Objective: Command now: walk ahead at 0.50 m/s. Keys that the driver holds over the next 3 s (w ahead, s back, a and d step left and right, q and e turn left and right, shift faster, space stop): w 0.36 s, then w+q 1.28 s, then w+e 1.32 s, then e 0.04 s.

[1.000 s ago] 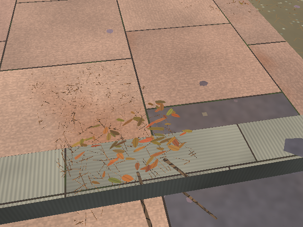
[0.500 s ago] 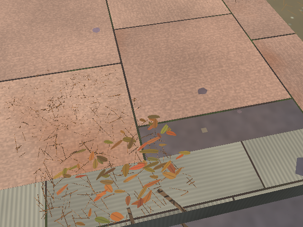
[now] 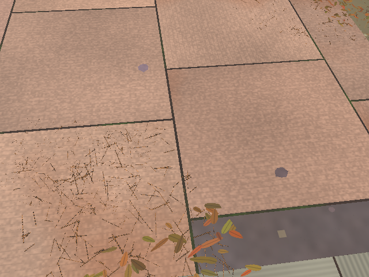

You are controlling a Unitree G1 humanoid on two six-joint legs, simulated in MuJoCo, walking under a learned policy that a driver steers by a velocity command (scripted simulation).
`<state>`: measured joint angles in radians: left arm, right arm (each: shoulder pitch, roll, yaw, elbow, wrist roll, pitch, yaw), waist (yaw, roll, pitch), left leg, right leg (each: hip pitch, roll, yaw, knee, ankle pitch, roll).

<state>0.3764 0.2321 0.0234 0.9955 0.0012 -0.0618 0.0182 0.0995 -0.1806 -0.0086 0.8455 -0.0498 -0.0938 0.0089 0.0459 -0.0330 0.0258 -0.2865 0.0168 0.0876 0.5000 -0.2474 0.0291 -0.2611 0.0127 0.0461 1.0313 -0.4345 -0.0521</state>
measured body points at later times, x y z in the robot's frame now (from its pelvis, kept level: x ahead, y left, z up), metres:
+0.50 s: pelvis +0.27 -0.04 +0.10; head +0.27 -0.05 +0.55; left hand +0.36 +0.19 -0.03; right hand +0.35 -0.28 -0.03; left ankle +0.16 +0.12 -0.42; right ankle +0.31 -0.09 -0.60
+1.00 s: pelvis +0.52 +0.00 +0.12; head +0.55 -0.01 +0.57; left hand +0.44 +0.27 +0.00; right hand +0.77 -0.18 +0.02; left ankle +0.58 +0.08 -0.60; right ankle +0.33 -0.10 -0.55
